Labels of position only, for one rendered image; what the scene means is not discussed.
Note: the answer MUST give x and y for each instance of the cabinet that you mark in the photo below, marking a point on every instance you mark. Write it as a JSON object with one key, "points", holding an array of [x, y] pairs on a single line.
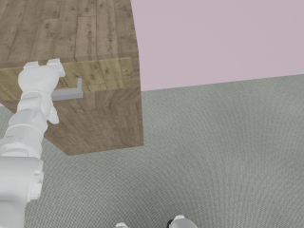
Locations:
{"points": [[78, 31]]}

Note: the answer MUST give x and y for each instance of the right robot shin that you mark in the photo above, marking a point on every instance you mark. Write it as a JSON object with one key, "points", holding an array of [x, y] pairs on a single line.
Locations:
{"points": [[179, 217]]}

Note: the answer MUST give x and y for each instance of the drawer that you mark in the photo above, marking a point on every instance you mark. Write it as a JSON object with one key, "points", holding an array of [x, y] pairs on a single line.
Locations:
{"points": [[96, 75]]}

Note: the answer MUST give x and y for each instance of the robot right thigh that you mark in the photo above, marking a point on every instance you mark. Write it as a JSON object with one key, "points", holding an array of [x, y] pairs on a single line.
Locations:
{"points": [[182, 223]]}

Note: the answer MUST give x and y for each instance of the robot left upper arm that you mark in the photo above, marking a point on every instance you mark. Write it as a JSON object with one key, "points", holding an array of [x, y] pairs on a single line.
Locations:
{"points": [[21, 180]]}

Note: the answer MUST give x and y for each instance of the robot left forearm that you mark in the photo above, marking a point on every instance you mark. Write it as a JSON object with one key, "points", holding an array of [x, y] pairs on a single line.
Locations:
{"points": [[27, 126]]}

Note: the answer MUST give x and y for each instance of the handle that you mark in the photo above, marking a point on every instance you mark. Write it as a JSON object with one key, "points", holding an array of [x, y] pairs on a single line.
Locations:
{"points": [[68, 93]]}

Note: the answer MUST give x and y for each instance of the left robot hand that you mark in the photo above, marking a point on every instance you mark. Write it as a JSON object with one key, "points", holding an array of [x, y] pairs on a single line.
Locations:
{"points": [[44, 78]]}

